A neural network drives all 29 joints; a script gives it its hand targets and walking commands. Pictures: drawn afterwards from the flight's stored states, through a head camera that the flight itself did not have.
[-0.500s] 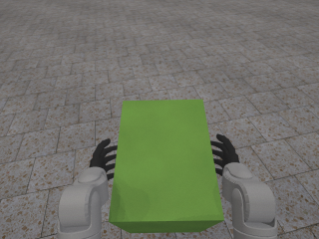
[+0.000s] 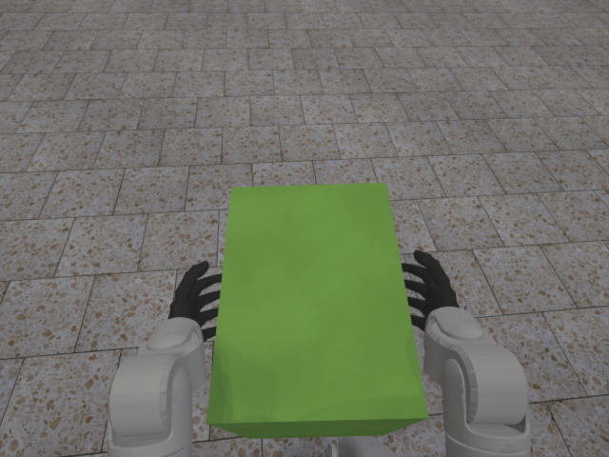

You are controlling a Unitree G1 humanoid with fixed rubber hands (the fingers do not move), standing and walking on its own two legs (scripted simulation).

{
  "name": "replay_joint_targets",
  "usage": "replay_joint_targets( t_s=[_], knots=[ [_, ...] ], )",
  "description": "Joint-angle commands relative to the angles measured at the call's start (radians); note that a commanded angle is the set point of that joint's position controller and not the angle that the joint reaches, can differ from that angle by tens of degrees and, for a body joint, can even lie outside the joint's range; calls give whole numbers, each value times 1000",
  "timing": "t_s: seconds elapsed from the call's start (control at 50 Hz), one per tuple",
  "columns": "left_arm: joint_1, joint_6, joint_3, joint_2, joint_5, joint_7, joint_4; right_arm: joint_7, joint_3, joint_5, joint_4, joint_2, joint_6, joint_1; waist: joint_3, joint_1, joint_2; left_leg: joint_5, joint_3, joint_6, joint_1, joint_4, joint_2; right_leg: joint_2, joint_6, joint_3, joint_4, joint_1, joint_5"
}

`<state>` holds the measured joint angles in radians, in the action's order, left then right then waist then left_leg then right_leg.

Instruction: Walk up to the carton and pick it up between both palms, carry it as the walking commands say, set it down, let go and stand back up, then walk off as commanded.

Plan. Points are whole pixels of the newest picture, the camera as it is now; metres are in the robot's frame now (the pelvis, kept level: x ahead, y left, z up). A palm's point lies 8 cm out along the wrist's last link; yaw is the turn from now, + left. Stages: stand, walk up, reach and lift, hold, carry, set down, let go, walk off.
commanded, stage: carry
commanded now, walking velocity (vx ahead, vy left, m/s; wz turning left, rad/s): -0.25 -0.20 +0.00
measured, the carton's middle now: (312, 320) +0.29 -0.01 +0.01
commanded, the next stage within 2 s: none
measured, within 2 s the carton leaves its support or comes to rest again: neither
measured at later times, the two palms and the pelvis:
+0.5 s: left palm out of the picture +0.11 +0.01 +0.09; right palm out of the picture +0.11 -0.28 +0.09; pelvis -0.15 -0.13 +0.00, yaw +2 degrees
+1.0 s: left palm out of the picture -0.05 -0.13 +0.09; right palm out of the picture -0.06 -0.41 +0.07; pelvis -0.32 -0.26 +0.00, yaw -1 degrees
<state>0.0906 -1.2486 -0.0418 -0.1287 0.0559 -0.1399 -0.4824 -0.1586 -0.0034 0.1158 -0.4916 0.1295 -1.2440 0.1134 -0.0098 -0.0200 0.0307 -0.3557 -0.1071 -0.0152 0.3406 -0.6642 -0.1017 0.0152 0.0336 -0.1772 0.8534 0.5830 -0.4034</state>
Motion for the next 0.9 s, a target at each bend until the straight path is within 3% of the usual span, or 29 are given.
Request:
replay_joint_targets(
  t_s=[0.0,0.06,0.12,0.14,0.16,0.18,0.2,0.22,0.26,0.3,0.34,0.42,0.44,0.48,0.5,0.52,0.54,0.56,0.58,0.6,0.62,0.64,0.68,0.72,0.76,0.82,0.84,0.86,0.88],
  knots=[
    [574,70,669,-906,-385,114,-272,141,-547,-399,-162,931,74,381,247,4,-196,611,146,129,-178,234,-288,-57,-69,244,317,96,-36],
    [529,41,662,-839,-365,106,-249,122,-514,-351,-123,865,48,312,252,12,-288,888,156,122,-168,175,-296,-57,-89,161,128,-15,-85],
    [493,33,654,-813,-360,104,-283,115,-540,-367,-170,866,43,329,301,24,-375,885,157,90,-152,145,-310,-66,-72,107,-153,-181,-89],
    [507,31,659,-827,-364,102,-286,115,-539,-363,-144,879,37,319,317,37,-410,811,131,59,-135,86,-286,-58,-56,102,-314,-262,-1],
    [485,28,645,-818,-357,102,-267,114,-546,-367,-146,871,35,321,331,42,-329,657,89,9,-100,17,-230,-52,-46,133,-415,-324,84],
    [492,32,640,-816,-358,105,-285,111,-550,-363,-155,873,39,310,339,25,-96,236,19,-36,31,-103,-126,-151,-11,264,-477,-403,471],
    [477,32,632,-818,-354,108,-279,112,-566,-365,-187,878,42,320,335,-3,246,-331,-16,-97,216,-301,36,-365,75,541,-466,-450,947],
    [465,41,625,-834,-360,113,-291,115,-589,-382,-215,884,49,373,333,14,332,-459,49,-78,209,-490,62,-360,140,487,-413,-387,1026],
    [450,58,593,-853,-340,129,-280,124,-641,-413,-235,952,58,452,307,57,192,-307,94,-35,127,-635,83,-255,106,347,-495,-247,542],
    [466,67,594,-884,-350,141,-261,126,-655,-420,-230,994,68,470,330,40,186,-179,81,-49,156,-653,80,-208,85,269,-494,-321,319],
    [424,64,566,-878,-341,146,-220,121,-654,-425,-221,994,61,460,336,32,204,-172,56,-46,166,-574,76,-181,74,277,-493,-391,379],
    [425,67,582,-870,-349,140,-232,116,-644,-419,-224,940,49,430,383,29,206,-218,11,-33,54,-315,94,-219,136,401,-535,-385,451],
    [432,73,604,-882,-358,134,-254,123,-637,-427,-232,942,53,420,405,31,201,-218,4,-26,22,-227,93,-227,153,393,-525,-401,512],
    [445,74,636,-885,-368,122,-288,130,-603,-426,-214,928,53,370,468,32,207,-208,-36,-1,-121,-2,108,-221,114,374,-570,-385,459],
    [491,81,667,-897,-382,117,-328,137,-591,-428,-233,927,66,370,477,17,181,-133,-69,9,-227,176,107,-186,67,318,-573,-341,398],
    [508,80,682,-893,-388,114,-349,142,-576,-427,-223,937,72,357,481,-2,85,-32,-46,32,-407,344,65,-130,-25,248,-587,-196,291],
    [543,75,706,-904,-397,111,-364,145,-553,-429,-206,951,80,354,466,-10,-264,-105,265,87,-482,459,-171,-27,-87,158,-351,-17,111],
    [547,78,714,-905,-400,113,-378,152,-534,-434,-228,944,92,361,412,2,-556,143,617,216,-308,458,-508,70,-104,169,77,95,-141],
    [586,84,719,-911,-408,111,-399,158,-533,-433,-215,978,93,323,317,0,-363,293,457,249,-172,419,-533,18,-71,300,318,96,-154],
    [587,84,710,-906,-405,103,-385,159,-542,-438,-237,969,90,359,280,4,-245,296,305,204,-137,375,-455,-9,-54,339,386,87,-79],
    [576,76,696,-878,-394,99,-352,152,-510,-412,-219,922,90,344,278,1,-245,303,238,198,-116,335,-417,-39,-51,324,454,118,13],
    [533,76,684,-873,-374,101,-321,158,-512,-404,-207,909,91,310,293,6,-231,373,131,157,-164,275,-326,-49,-62,293,466,104,78],
    [571,74,710,-917,-393,109,-310,165,-540,-422,-222,936,88,376,295,6,-218,513,87,119,-209,231,-257,-32,-77,236,368,101,54],
    [541,55,702,-866,-376,105,-303,147,-526,-387,-195,890,68,337,270,8,-246,704,130,134,-181,199,-278,-44,-89,218,266,38,-8],
    [553,40,690,-831,-375,103,-310,134,-528,-379,-182,877,49,347,280,16,-280,719,171,133,-151,195,-319,-73,-83,195,91,-62,-43],
    [491,28,665,-817,-365,102,-296,121,-550,-377,-186,881,33,334,358,32,-345,720,140,87,-140,130,-316,-72,-54,136,-229,-262,-11],
    [473,28,653,-821,-355,103,-285,122,-560,-378,-182,881,31,328,375,40,-331,618,89,34,-121,41,-268,-60,-40,142,-381,-334,54],
    [455,34,652,-826,-359,106,-293,121,-571,-385,-204,891,36,339,396,43,-170,377,42,-6,-61,-56,-169,-91,-25,217,-460,-402,295],
    [492,40,639,-811,-366,113,-310,120,-585,-382,-214,899,39,331,375,0,208,-243,-47,-75,137,-235,2,-334,43,544,-497,-449,815]
  ],
)
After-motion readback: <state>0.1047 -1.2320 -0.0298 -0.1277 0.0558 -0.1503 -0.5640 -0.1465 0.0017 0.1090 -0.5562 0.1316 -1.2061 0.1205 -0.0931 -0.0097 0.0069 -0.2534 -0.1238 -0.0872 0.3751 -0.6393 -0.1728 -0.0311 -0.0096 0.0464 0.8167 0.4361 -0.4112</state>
